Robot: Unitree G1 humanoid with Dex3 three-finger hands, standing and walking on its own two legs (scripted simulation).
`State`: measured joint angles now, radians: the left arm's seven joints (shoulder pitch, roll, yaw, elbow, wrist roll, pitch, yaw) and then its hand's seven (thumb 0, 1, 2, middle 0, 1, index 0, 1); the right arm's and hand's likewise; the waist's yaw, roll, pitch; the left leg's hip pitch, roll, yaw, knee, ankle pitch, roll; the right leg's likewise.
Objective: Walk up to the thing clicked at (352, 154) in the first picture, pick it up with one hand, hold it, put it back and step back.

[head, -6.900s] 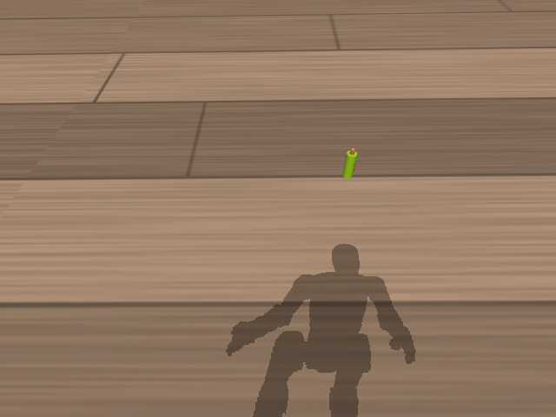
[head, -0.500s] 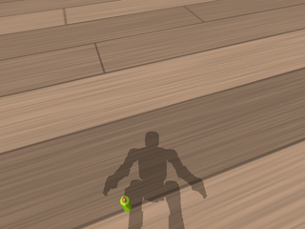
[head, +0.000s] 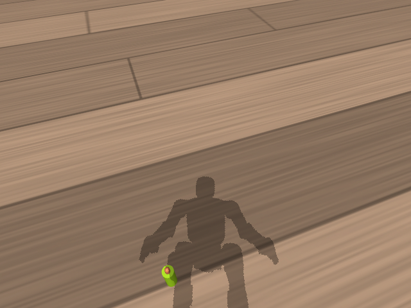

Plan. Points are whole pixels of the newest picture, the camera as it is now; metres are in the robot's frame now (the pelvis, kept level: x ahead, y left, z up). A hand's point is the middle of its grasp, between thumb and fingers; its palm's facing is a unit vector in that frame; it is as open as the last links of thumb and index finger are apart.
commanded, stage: stand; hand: left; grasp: from the side
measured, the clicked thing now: (169, 275) +0.35 +0.19 -0.69
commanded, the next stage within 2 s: go down in 0.50 s
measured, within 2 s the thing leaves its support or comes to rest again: neither
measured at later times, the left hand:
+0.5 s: hand out of the picture +0.07 +0.25 -0.16, palm faces -0.03 -0.94 -0.34, open 7.4 cm
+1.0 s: hand (100, 301) +0.16 +0.27 -0.19, palm faces +0.07 -0.95 -0.31, open 14.3 cm
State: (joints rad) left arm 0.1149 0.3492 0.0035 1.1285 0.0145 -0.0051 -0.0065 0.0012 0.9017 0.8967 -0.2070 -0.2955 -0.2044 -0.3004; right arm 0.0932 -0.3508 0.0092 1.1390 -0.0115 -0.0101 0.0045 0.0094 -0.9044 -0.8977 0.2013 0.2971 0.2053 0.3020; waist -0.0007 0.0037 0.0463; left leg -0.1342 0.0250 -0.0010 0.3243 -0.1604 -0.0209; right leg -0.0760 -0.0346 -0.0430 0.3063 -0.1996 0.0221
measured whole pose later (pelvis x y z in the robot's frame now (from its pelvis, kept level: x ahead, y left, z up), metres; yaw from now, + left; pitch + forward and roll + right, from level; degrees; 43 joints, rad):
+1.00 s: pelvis -0.02 +0.00 -0.05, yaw -2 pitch +12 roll -1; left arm -0.01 0.37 0.27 0.97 0.06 0.02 -0.08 0.00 0.06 0.26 -0.05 -0.10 -0.05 -0.10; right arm 0.25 -0.25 -0.03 0.71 0.02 -0.04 -0.01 0.01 -0.93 -0.90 0.20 0.30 0.21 0.30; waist -0.04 -0.01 -0.06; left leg -0.68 0.05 0.00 0.85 -0.37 -0.02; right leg -0.63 -0.02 -0.02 0.84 -0.41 0.02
